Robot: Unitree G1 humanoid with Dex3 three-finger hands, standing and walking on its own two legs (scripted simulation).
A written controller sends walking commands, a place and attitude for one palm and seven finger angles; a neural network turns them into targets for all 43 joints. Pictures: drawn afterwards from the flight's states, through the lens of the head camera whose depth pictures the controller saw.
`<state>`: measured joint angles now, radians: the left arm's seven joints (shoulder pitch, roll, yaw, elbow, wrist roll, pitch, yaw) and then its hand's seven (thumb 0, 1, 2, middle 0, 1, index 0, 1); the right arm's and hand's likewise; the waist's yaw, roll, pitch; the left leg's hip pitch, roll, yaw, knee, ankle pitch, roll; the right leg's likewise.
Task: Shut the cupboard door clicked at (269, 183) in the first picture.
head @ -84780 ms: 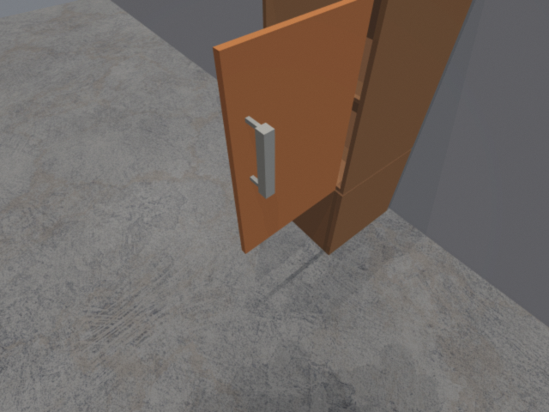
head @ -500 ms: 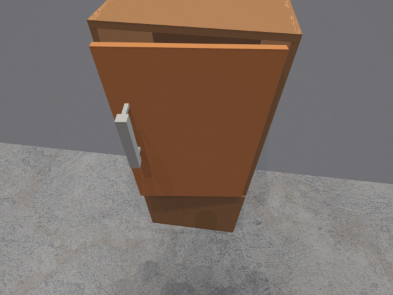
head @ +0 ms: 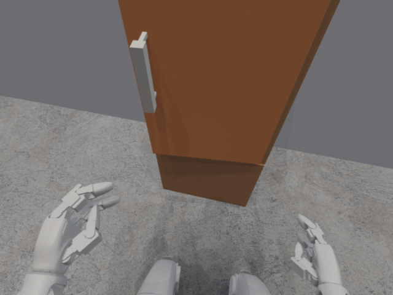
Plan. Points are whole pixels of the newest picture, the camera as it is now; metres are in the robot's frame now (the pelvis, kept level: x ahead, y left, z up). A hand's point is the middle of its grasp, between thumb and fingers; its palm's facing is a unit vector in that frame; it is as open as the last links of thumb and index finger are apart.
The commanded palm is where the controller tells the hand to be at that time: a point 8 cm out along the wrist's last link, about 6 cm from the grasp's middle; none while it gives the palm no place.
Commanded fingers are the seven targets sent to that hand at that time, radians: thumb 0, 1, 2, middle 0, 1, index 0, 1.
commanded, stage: raise the hand and make a fist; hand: left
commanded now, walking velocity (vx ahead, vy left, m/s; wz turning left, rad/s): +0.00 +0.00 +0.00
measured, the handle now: (147, 74) +0.55 +0.19 +0.12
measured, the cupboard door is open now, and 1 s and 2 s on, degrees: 7 7 7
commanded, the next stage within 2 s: bring the fist close to the handle in 1.38 s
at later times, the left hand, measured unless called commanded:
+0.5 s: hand (92, 207) +0.24 +0.21 +0.09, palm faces +0.00 -1.00 -0.04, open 3.4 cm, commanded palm +0.21 +0.26 +0.10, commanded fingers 0.00 0.90 0.90 -1.15 -1.34 -1.15 -1.34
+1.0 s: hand (89, 183) +0.26 +0.21 +0.13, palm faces +0.01 -1.00 -0.05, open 3.1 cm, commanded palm +0.24 +0.26 +0.13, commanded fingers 0.00 0.90 0.90 -1.30 -1.50 -1.30 -1.50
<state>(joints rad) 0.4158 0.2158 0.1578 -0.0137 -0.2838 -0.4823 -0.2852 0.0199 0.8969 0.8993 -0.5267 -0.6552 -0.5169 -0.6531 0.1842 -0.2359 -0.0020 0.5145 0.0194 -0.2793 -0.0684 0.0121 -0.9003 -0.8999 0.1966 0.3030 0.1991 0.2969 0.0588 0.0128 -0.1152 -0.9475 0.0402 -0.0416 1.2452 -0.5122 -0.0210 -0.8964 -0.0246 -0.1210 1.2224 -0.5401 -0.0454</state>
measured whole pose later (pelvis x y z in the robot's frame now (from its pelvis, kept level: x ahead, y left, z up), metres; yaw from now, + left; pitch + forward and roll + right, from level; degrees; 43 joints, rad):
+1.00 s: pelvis +0.04 +0.02 +0.05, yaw +0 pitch +8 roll -2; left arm 0.36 0.25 0.17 -0.10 -0.28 -0.26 -0.24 0.02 0.90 0.90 -1.30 -1.50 -1.29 -1.49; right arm 0.28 -0.24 0.05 0.50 0.02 -0.19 -0.06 0.01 -0.90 -0.90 0.20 0.30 0.20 0.30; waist 0.02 0.04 -0.10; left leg -0.68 0.03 -0.01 0.99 -0.46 0.01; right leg -0.62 -0.03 -0.10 0.95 -0.47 -0.01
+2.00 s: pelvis +0.03 +0.01 +0.06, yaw -1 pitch +8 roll +0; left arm -0.11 0.21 0.15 0.31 -0.21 -0.27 -0.15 0.02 0.90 0.90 -1.30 -1.50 -1.30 -1.50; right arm 0.28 -0.25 0.04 0.58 0.02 -0.16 -0.05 0.01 -0.90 -0.90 0.20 0.30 0.20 0.30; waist -0.01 0.03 -0.08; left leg -0.65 0.02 0.02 0.92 -0.41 0.00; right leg -0.63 -0.03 -0.06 0.92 -0.43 -0.02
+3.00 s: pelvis +0.02 +0.01 +0.05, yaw -3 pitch +12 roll +0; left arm -0.57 0.23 0.23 0.86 -0.13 -0.41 -0.08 0.02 0.90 0.90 -1.31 -1.50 -1.30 -1.50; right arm 0.33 -0.26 0.00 0.64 0.01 -0.03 -0.02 0.01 -0.90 -0.90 0.20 0.30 0.20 0.30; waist -0.07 0.03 -0.09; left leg -0.73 0.04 0.04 0.92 -0.40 0.00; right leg -0.72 -0.01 -0.05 0.91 -0.41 -0.02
